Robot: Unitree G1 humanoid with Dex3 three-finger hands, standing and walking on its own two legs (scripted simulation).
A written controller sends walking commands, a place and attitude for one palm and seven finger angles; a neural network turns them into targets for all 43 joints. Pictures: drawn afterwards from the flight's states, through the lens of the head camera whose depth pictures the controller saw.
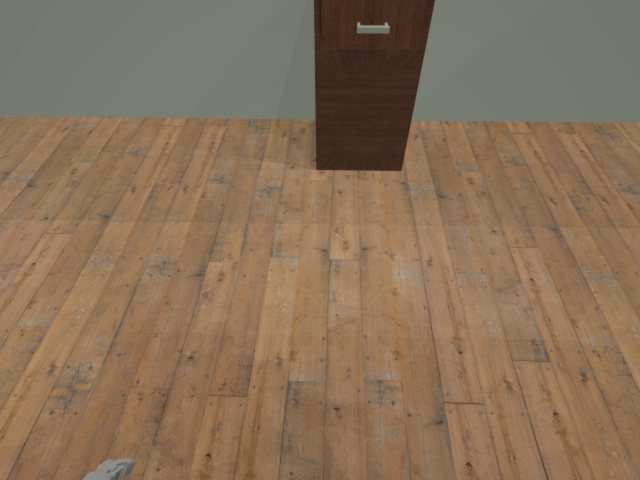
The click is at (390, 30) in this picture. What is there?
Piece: drawer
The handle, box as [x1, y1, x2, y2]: [357, 22, 389, 33]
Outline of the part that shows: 357,22 357,32 388,33 389,26 387,25 387,23 385,23 383,26 360,25 359,22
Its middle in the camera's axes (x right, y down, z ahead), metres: +0.19 -0.78 +1.42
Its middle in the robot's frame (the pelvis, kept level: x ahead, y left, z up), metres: +1.59 -0.12 -0.08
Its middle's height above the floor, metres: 0.69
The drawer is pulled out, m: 0.00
